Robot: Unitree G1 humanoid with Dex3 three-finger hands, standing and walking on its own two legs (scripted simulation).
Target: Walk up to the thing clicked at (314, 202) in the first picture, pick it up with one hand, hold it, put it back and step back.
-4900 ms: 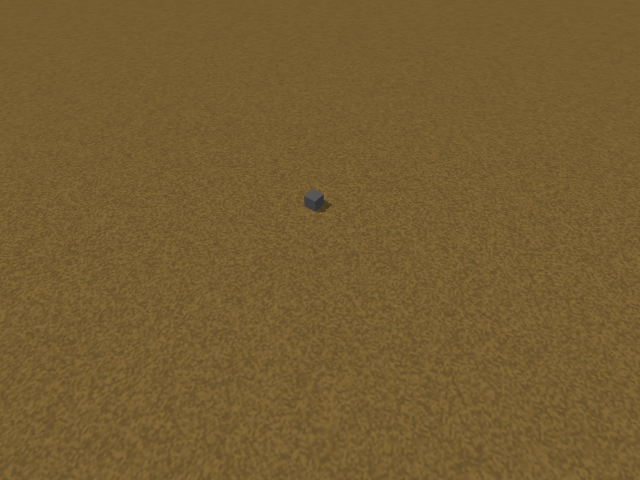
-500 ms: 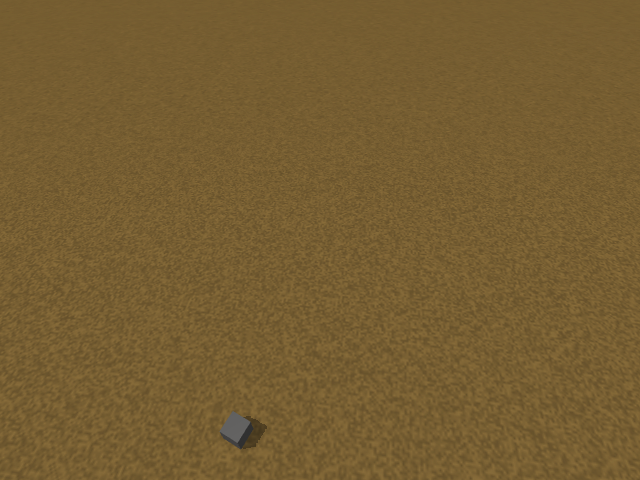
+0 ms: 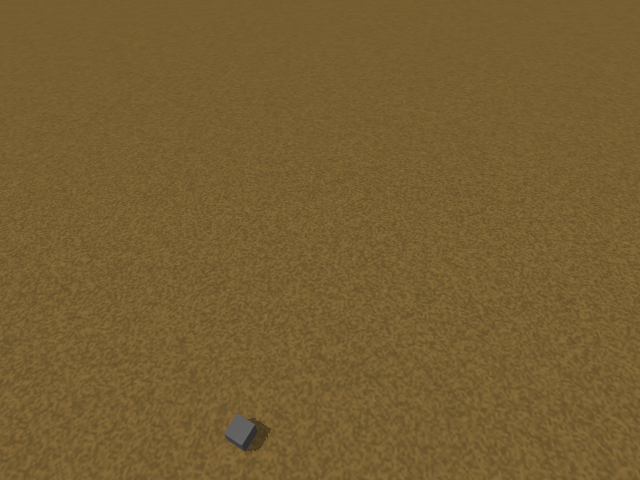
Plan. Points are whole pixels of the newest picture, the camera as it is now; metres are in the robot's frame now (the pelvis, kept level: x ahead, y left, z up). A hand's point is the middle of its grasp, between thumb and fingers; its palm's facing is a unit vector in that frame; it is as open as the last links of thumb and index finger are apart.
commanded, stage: walk up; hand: left
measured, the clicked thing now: (241, 432) +0.42 +0.26 -0.75
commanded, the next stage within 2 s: stand in 0.02 s
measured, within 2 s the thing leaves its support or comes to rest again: neither
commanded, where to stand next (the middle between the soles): +0.06 +0.01 m, yaw +0 degrees
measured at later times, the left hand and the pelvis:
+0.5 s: hand out of the picture +0.10 +0.25 -0.15, palm faces -0.03 -0.94 -0.34, open 7.4 cm; pelvis +0.02 +0.00 +0.00, yaw +0 degrees
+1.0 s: hand out of the picture +0.10 +0.24 -0.15, palm faces -0.02 -0.94 -0.35, open 7.4 cm; pelvis +0.02 -0.01 +0.00, yaw +0 degrees
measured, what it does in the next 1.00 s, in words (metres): stands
